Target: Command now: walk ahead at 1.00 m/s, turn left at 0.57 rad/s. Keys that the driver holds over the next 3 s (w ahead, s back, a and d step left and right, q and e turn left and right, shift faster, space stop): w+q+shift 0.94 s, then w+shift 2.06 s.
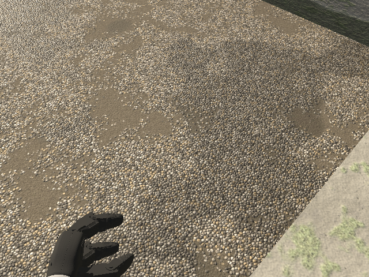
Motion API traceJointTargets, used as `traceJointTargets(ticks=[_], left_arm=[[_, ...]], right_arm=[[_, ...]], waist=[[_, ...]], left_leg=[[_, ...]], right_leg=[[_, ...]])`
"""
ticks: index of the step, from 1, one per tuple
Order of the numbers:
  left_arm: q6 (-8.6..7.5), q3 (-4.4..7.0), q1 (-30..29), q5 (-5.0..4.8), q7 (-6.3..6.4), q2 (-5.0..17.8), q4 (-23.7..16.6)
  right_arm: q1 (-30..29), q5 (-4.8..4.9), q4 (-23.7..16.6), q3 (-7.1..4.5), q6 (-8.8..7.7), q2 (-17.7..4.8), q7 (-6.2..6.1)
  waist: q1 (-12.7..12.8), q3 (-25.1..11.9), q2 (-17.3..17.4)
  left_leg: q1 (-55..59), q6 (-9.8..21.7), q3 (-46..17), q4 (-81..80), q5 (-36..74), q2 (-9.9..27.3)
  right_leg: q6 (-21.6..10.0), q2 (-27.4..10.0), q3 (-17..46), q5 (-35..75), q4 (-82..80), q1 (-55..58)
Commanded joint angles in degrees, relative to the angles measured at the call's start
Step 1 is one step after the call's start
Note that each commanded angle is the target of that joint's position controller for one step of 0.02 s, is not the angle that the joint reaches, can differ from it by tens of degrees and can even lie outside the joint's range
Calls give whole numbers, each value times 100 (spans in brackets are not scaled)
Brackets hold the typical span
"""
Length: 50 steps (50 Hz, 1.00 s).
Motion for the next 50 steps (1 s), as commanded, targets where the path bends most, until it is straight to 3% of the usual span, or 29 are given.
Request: traceJointTargets(ticks=[1, 3, 4, 7, 8, 9, 10, 11, 12, 13, 14, 15, 18, 20, 25, 27, 28, 29, 30, 31, 34, 37, 42, 44, 45, 46, 47, 48, 50], left_arm=[[86, 300, -1013, 20, 132, 843, -995], [82, 243, -912, 163, 106, 604, -1284], [81, 257, -791, 126, 91, 601, -1271], [54, 222, -842, 98, 50, 599, -1158], [34, 152, -840, 96, 23, 413, -1111], [87, 254, -565, 135, -11, 465, -906], [120, 279, -366, 137, -59, 420, -758], [139, 310, 2, 45, -19, 465, -651], [214, 384, 482, 92, -18, 639, -444], [213, 601, 614, 169, 13, 1334, -406], [173, 664, 681, 139, 101, 1376, -456], [124, 554, 436, 161, 159, 1048, -479], [41, 514, 84, 164, 234, 992, -364], [-10, 538, 122, 156, 180, 928, -320], [-223, 753, 494, 58, 202, 1367, 10], [-28, 631, 197, 13, 221, 911, 18], [133, 532, -132, 28, 293, 570, -296], [102, 476, -1324, 305, 309, 820, -1047], [91, 489, -1432, 191, 329, 884, -1135], [64, 489, -1088, 164, 308, 927, -944], [192, 521, -278, 179, 227, 857, -457], [234, 446, -71, 113, 120, 705, -436], [39, 323, -507, -120, 7, 616, -553], [-14, 349, 168, -191, 31, 477, -309], [-58, 375, 666, 11, 67, 504, -103], [-112, 462, 839, 289, 64, 927, -128], [-101, 652, 1065, 316, 28, 1379, -28], [-127, 563, 953, 337, 43, 1188, -69], [-178, 409, 414, 305, 34, 922, -126]], right_arm=[[663, 127, -398, -349, 69, -1119, 147], [-129, -44, -707, -417, 17, -1230, 136], [-788, 4, -934, -425, -89, -1219, 103], [-1407, 255, -1125, -268, -245, -854, 110], [-1273, 250, -1072, -288, -236, -846, 114], [-1161, 137, -1033, -346, -163, -933, 149], [-1265, 209, -1045, -354, -124, -923, 182], [-983, 295, -985, -354, -171, -818, 198], [-1018, 294, -1075, -315, -180, -632, 205], [-878, 223, -1280, -280, -195, -409, 203], [-1365, 189, -1367, -401, -221, -598, 225], [-1854, 189, -1462, -392, -223, -535, 256], [-1236, 138, -1182, -435, -104, -647, 359], [-880, 193, -998, -421, -53, -645, 387], [-624, 278, -1097, -176, 90, -448, 551], [405, 272, -667, -143, 111, -285, 588], [698, 248, -582, -179, 152, -653, 574], [944, 296, -723, -501, 243, -1649, 372], [153, 67, -916, -486, 287, -1544, 257], [-577, -31, -1148, -384, 267, -1276, 137], [-1111, 10, -1378, -201, -19, -818, 124], [-835, 60, -1281, -206, -194, -831, 141], [-618, 186, -1284, -339, -182, -920, 224], [-816, 300, -1283, -345, -146, -715, 227], [-738, 313, -1238, -307, -193, -487, 257], [-549, 472, -1434, -237, -271, -142, 324], [-1151, 379, -1569, -296, -307, -401, 253], [-1495, 180, -1577, -358, -328, -599, 234], [-1377, 139, -1465, -380, -322, -682, 242]], waist=[[-453, -970, 512], [-171, -1131, 1407], [177, -1118, 1247], [344, -749, 616], [223, -784, 645], [185, -1020, 846], [328, -1121, 661], [300, -1560, 213], [491, -1558, -592], [551, -1554, -2048], [662, -1402, -1503], [595, -1057, -887], [-21, -875, -600], [-111, -1055, -473], [6, -1008, -609], [-540, -706, 471], [-621, -132, 2159], [-1288, -793, 2806], [-827, -671, 1786], [-449, -665, 1346], [29, -869, 1014], [134, -1118, 741], [-199, -867, 1108], [131, -624, 858], [277, -725, 347], [255, -937, -1147], [703, -710, -1527], [597, -558, -635], [207, -651, -201]], left_leg=[[1953, 996, -1793, -1060, 4753, 914], [1817, 2048, -3625, -1636, 6477, 2023], [1180, 2068, -3602, -1768, 6168, 2032], [263, 1029, -2254, -1846, 5147, 1209], [241, 809, -2022, -1893, 5085, 945], [111, 746, -1959, -1756, 5030, 740], [98, 658, -1798, -1659, 4656, 574], [31, 476, -1582, -1417, 3053, 216], [-498, 337, -1226, -604, 1671, -259], [-1470, 107, -532, 754, -346, -744], [-1729, -78, -529, 1813, -357, -223], [-1742, -176, -726, 2198, 9, -76], [-1393, -241, -688, 2528, 662, 41], [-999, -251, -282, 1936, 571, 151], [744, 116, 248, -622, -321, 414], [1847, 406, 97, -1711, 107, 214], [1872, 844, -1457, -1212, 2147, 871], [1656, 1366, -3546, -2441, 670, 1390], [1279, 1517, -3927, -2975, -380, 1720], [751, 1310, -3825, -3003, -857, 1555], [-406, 885, -3161, -2703, -343, 854], [-420, 841, -3049, -2661, 73, 559], [-40, 1069, -3228, -2858, 633, 396], [-365, 947, -3308, -2505, 350, 292], [-1106, 674, -2926, -1832, 28, -39], [-2605, 363, -1954, -404, -609, -756], [-3697, 324, -1606, 481, -405, -640], [-3599, 193, -1765, 1037, 108, -467], [-3076, -82, -1679, 1384, 529, -312]], right_leg=[[1062, -369, 615, 3594, 628, -960], [1298, 123, 1356, -959, 2308, -2018], [1304, -42, 1667, -1037, 2720, -1826], [1126, -407, 1304, -627, 1249, -870], [1033, -436, 1088, -590, 449, -361], [966, -291, 978, -452, 8, 383], [943, -136, 672, 181, -562, 937], [924, -170, 622, 1367, -1123, 1787], [763, -617, 875, 2193, -1170, 2363], [163, -1872, 2247, 1831, -2049, 2214], [-159, -2380, 3101, 298, -2615, 1660], [-165, -2403, 3095, -472, -2803, 1002], [60, -2013, 1984, -294, -2657, 431], [250, -1838, 1208, -51, -2472, 469], [628, -1984, 318, -212, -2734, 313], [1083, -1193, -531, -237, -1046, -718], [1168, -588, -261, -1506, 945, -2568], [1365, -241, 829, -1562, 1267, -3666], [1520, -340, 1336, -708, 1596, -3772], [1559, -250, 1328, -134, 1787, -3411], [1578, -19, 1094, 499, 2421, -2150], [1427, -12, 1107, 603, 2050, -1187], [1116, 80, 1135, -276, -198, 446], [893, -180, 1303, 535, -1693, 1606], [765, -379, 1339, 536, -1815, 2696], [461, -1492, 2363, 944, -1522, 3812], [217, -2093, 3718, -237, -2270, 3455], [68, -2211, 3923, -1132, -2512, 2735], [41, -2048, 3446, -955, -2520, 1969]])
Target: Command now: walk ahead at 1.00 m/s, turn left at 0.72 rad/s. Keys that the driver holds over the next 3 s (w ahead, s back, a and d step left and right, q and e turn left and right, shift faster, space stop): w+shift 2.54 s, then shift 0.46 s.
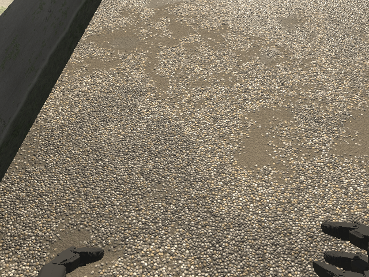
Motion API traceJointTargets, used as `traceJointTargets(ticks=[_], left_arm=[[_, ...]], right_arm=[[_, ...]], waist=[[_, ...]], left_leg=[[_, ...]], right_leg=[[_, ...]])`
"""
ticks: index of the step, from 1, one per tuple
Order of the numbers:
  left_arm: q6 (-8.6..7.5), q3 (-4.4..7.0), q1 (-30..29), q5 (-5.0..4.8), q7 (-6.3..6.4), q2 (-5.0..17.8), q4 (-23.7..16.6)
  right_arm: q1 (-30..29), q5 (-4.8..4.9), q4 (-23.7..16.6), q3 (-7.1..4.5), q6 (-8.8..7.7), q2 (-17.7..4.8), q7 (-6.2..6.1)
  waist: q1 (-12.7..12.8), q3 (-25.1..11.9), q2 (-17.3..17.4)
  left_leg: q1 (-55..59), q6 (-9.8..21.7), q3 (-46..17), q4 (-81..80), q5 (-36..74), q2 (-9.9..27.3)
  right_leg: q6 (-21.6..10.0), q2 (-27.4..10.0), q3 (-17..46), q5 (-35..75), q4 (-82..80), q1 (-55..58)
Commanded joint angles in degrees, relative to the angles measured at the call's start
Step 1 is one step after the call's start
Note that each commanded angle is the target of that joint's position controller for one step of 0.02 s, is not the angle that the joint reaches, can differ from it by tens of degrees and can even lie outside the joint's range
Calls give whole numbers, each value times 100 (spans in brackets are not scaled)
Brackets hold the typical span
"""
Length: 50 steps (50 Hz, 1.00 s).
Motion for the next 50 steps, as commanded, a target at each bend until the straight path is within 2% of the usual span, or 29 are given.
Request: traceJointTargets(ticks=[1, 3, 4, 5, 6, 7, 8, 9, 10, 11, 12, 13, 14, 15, 16, 17, 19, 20, 21, 22, 23, 25, 29, 33, 49, 50], left_arm=[[-144, 171, -279, 19, 7, 725, -326], [-215, 132, -403, -32, -78, 704, -305], [-217, 130, -458, -72, -121, 693, -309], [-221, 96, -560, -132, -162, 567, -329], [-229, 112, -412, -154, -193, 617, -280], [-226, 164, -188, -162, -205, 742, -203], [-211, 197, -56, -203, -183, 852, -184], [-179, 237, -51, -227, -164, 927, -180], [-119, 269, 11, -230, -159, 891, -149], [-45, 269, 153, -262, -144, 814, -108], [7, 247, 338, -292, -94, 640, -80], [29, 120, 423, -242, -90, 266, -282], [23, 99, -195, -231, -67, 279, -500], [44, 150, -462, -299, -45, 358, -630], [56, 184, -412, -330, -43, 401, -633], [61, 168, -230, -333, -55, 304, -601], [17, 122, 136, -293, -53, 94, -450], [-4, 92, 270, -261, -61, 1, -370], [-2, 116, 139, -223, -74, 84, -348], [26, 159, -74, -227, -86, 146, -381], [57, 170, -222, -256, -98, 136, -425], [108, 143, -294, -295, -118, 38, -436], [129, 130, -445, -344, -109, -58, -506], [124, 126, -528, -357, -105, -105, -542], [128, 108, -568, -354, -127, -198, -540], [157, 62, -593, -332, -67, -308, -510]], right_arm=[[-651, -106, -564, -50, -99, -339, 17], [-481, -120, -475, -1, 41, -289, -6], [-506, -112, -472, 62, 95, -196, -11], [-537, -99, -425, 128, 140, -106, -12], [-653, -56, -460, 196, 144, -23, 13], [-799, -21, -497, 221, 138, -31, 50], [-846, -37, -504, 229, 110, -61, 111], [-800, -24, -493, 245, 84, -35, 143], [-733, -16, -469, 276, 89, 39, 127], [-506, -84, -386, 304, 81, 106, 122], [-23, -178, -244, 288, 10, 68, 108], [-229, -168, -239, 201, -53, -240, 97], [-170, -18, -313, 136, -54, -465, 124], [-249, 2, -346, 146, -35, -517, 113], [-322, -38, -355, 161, -26, -484, 76], [-401, -48, -326, 173, -44, -431, 14], [-694, -42, -347, 236, -100, -189, -55], [-862, 0, -375, 263, -123, -93, -60], [-832, 21, -394, 303, -143, 43, -46], [-685, 18, -360, 338, -160, 102, -15], [-647, -3, -332, 354, -174, 118, 16], [-767, -22, -307, 354, -209, 114, 50], [-771, -39, -283, 400, -199, 175, 91], [-799, -38, -275, 413, -217, 193, 89], [-896, -37, -182, 407, -249, 355, 86], [-775, -62, -115, 425, -237, 423, 38]], waist=[[37, -538, -637], [-74, -555, -752], [-107, -562, -759], [-104, -638, -703], [6, -660, -785], [158, -652, -851], [259, -660, -885], [241, -617, -896], [227, -537, -797], [204, -565, -620], [112, -740, -140], [234, -1037, 646], [-242, -934, 1159], [-306, -703, 1292], [-264, -714, 1177], [-138, -827, 1116], [84, -1078, 959], [179, -1142, 799], [97, -1110, 347], [4, -1098, 14], [-4, -1064, -144], [-6, -998, -162], [-75, -742, 132], [-103, -727, 192], [-92, -710, -54], [-117, -724, -143]], left_leg=[[-1537, -323, -274, 969, 351, 506], [-815, -504, 31, 934, 751, 562], [-466, -536, 210, 653, 939, 678], [-105, -590, 408, 164, 1075, 770], [397, -579, 671, -408, 1095, 890], [770, -561, 946, -748, 1018, 934], [1076, -520, 1113, -982, 755, 939], [1317, -463, 1251, -1410, 655, 996], [1572, -387, 1403, -1889, 722, 1048], [1972, -288, 1469, -2104, 688, 968], [2475, -164, 1219, -1952, 1091, 1001], [2706, 14, 695, -1978, 1959, 1203], [2145, 156, -198, -2801, 1097, 1499], [1976, 322, -743, -3274, 652, 1743], [2045, 405, -935, -3352, 807, 1844], [2049, 403, -865, -3249, 1104, 1834], [1859, 310, -629, -3107, 1222, 1687], [1644, 256, -523, -3078, 1078, 1616], [1501, 156, -331, -3063, 1048, 1428], [1471, 77, -190, -3048, 1177, 1295], [1485, 15, -57, -3042, 1195, 1218], [1591, -22, 116, -2983, 1261, 1110], [1506, 8, -3, -3200, 1004, 1133], [1506, 18, -21, -3303, 836, 1127], [1713, -64, 475, -2874, 1210, 998], [1843, -91, 444, -2902, 1467, 998]], right_leg=[[-524, -1822, 2351, -746, -1756, 1053], [-435, -1547, 1627, -471, -1827, 296], [-353, -1425, 1260, -238, -1793, 76], [-246, -1269, 867, 68, -1667, 34], [-235, -1208, 593, 148, -1681, -104], [-315, -1229, 504, 28, -1756, -130], [-410, -1313, 573, -125, -1840, -79], [-448, -1345, 557, -219, -1808, 36], [-452, -1322, 468, -292, -1688, 126], [-425, -1237, 398, -91, -1448, 139], [-293, -987, 68, 417, -513, 44], [195, -462, -538, 341, -183, -256], [399, -214, -746, -281, 210, -390], [448, -187, -594, -581, 450, -656], [447, -210, -442, -764, 614, -748], [430, -255, -368, -693, 602, -587], [343, -310, -336, -214, 246, 128], [273, -306, -408, 309, -124, 630], [238, -260, -458, 699, -264, 973], [225, -274, -459, 872, -271, 1180], [255, -305, -428, 856, -314, 1215], [289, -387, -383, 784, -474, 1229], [338, -366, -356, 594, -501, 1141], [366, -374, -330, 629, -579, 1234], [333, -451, -250, 820, -830, 1353], [314, -428, -200, 903, -914, 1419]])
Over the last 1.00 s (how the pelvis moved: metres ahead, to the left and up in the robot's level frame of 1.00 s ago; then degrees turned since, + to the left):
-0.09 -0.12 0.02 53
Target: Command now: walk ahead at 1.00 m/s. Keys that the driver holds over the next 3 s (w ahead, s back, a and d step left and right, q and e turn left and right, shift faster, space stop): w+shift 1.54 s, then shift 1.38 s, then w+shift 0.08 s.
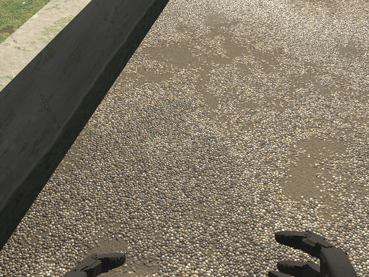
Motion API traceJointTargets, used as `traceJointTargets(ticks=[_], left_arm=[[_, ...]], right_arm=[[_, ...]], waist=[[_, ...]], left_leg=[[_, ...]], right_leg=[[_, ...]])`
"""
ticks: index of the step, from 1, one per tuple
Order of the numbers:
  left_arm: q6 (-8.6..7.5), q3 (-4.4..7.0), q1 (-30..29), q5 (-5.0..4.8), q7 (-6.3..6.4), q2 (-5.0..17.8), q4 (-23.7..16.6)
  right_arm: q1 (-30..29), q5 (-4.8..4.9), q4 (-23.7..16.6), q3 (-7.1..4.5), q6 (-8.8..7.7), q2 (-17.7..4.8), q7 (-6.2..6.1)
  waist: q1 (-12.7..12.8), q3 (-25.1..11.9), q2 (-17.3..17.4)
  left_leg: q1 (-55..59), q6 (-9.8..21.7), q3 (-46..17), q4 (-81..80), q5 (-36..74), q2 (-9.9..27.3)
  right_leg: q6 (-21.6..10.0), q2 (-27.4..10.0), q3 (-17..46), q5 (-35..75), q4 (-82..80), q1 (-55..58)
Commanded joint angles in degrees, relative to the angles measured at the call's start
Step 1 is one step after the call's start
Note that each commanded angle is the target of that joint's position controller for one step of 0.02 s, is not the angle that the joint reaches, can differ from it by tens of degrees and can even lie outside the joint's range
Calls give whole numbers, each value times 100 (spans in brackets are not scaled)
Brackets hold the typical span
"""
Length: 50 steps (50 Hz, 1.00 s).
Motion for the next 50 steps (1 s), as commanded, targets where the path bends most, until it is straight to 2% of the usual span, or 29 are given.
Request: traceJointTargets(ticks=[1, 8, 9, 24, 50], left_arm=[[-75, 45, -565, 10, 72, 256, -552], [-39, 45, -530, -10, 93, 281, -511], [-62, 22, -461, 29, 67, 308, -468], [-94, -39, -417, 35, 55, 280, -482], [-120, -65, -394, 50, 46, 235, -545]], right_arm=[[-616, -23, -525, -103, -104, -301, -74], [-645, -27, -437, -115, -101, -237, -112], [-687, -43, -436, -107, -98, -236, -109], [-710, -43, -367, -90, -124, -183, -142], [-725, -42, -385, -60, -145, -154, -136]], waist=[[-4, -680, -118], [25, -626, -80], [31, -679, -111], [47, -648, -70], [49, -656, -29]], left_leg=[[322, -240, -469, -727, 1108, 425], [420, -246, -394, -706, 1352, 401], [337, -210, -363, -678, 1338, 414], [263, -221, -295, -566, 1349, 419], [190, -210, -350, -600, 1207, 459]], right_leg=[[-118, 88, 32, 1283, -426, 207], [-116, 106, 34, 1438, -515, 337], [-141, 121, 23, 1493, -446, 438], [-194, 117, 35, 1574, -424, 381], [-179, 129, 32, 1379, -380, 318]])
Over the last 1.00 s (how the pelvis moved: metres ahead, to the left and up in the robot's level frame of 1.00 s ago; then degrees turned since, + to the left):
0.06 0.09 0.01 10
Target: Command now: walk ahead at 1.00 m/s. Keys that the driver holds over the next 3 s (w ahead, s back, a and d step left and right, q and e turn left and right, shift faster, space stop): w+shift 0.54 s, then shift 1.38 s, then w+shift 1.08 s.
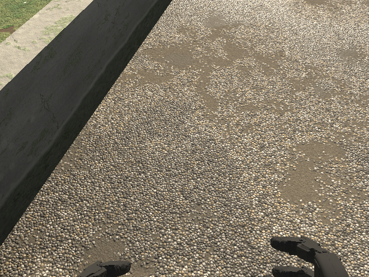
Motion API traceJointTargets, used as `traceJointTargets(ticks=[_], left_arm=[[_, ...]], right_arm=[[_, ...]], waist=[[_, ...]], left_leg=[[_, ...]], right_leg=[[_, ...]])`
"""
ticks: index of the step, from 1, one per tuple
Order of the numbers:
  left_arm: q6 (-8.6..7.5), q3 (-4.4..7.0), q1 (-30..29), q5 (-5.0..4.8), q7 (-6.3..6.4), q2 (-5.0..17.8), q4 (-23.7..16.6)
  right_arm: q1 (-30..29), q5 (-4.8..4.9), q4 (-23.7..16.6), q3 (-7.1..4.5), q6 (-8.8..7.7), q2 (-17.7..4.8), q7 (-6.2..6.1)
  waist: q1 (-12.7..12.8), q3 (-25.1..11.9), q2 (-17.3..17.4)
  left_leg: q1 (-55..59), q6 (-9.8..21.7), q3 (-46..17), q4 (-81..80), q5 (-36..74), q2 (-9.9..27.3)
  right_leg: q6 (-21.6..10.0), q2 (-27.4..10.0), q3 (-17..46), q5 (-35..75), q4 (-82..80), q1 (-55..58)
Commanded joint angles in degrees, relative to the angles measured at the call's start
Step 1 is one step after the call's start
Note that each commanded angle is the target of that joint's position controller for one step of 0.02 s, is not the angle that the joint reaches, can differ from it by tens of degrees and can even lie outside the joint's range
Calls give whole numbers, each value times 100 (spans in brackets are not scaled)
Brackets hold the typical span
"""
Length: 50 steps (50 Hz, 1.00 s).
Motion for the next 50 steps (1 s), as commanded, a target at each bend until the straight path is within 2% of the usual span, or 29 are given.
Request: traceJointTargets(ticks=[1, 27, 30, 36, 39, 42, 44, 45, 49, 50], left_arm=[[-109, 75, -516, 2, 6, 286, -568], [-129, 68, -515, 10, -2, 264, -579], [-124, 88, -276, 27, -10, 326, -534], [-91, 86, 64, 70, -47, 372, -383], [-101, 97, 319, 88, -47, 438, -230], [-126, 105, 457, 84, -22, 489, -87], [-129, 120, 531, 52, -7, 560, 3], [-130, 104, 667, 86, 19, 579, 38], [-84, 114, 779, 44, 45, 702, 143], [-82, 129, 940, -5, 115, 753, 260]], right_arm=[[-713, 2, -601, -85, -115, -318, -5], [-695, 5, -645, -69, -131, -318, 6], [-409, 24, -534, -80, -144, -407, -27], [-85, 48, -409, -103, -94, -507, -47], [103, 25, -307, -114, -112, -537, -74], [216, 15, -177, -150, -149, -589, -71], [291, 8, -81, -174, -153, -612, -87], [459, -4, 2, -180, -94, -599, -129], [665, 6, 173, -208, -6, -679, -210], [703, 24, 223, -209, 20, -632, -268]], waist=[[-5, -667, 14], [-16, -673, 21], [14, -782, 84], [28, -355, 164], [40, -232, 144], [38, -169, 16], [23, -285, -8], [-19, -329, 134], [-30, -536, -89], [-45, -644, -278]], left_leg=[[94, -88, -307, -644, 1308, 325], [44, -79, -331, -674, 1208, 348], [173, 2, -489, -674, 1489, 429], [-152, 93, -719, -937, 372, 468], [-178, 111, -766, -1024, 301, 482], [-38, 20, -735, -1058, 915, 501], [190, -18, -704, -1040, 1456, 511], [222, -3, -657, -1037, 1583, 491], [476, -2, -580, -984, 2084, 518], [478, 45, -550, -975, 2288, 543]], right_leg=[[-54, -8, 74, 1447, -326, 169], [-38, -6, 96, 1377, -286, 140], [-18, 50, 119, 1078, -287, 182], [-81, 92, 160, 336, -361, -81], [-116, 62, 225, 260, -517, -125], [-146, -14, 360, 774, -764, -63], [-146, -58, 421, 1378, -858, 58], [-174, -102, 468, 1579, -994, 199], [-203, -117, 429, 2459, -1017, 454], [-177, -181, 473, 3001, -989, 629]])
Over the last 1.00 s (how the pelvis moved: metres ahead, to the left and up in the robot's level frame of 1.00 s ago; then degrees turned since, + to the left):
0.01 -0.01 0.00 0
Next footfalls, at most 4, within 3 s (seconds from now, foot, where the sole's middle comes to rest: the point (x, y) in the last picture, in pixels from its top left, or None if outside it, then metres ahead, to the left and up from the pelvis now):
none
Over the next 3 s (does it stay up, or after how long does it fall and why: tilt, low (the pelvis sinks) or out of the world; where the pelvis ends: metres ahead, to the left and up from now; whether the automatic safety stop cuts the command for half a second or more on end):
stays up -0.02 0.00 0.00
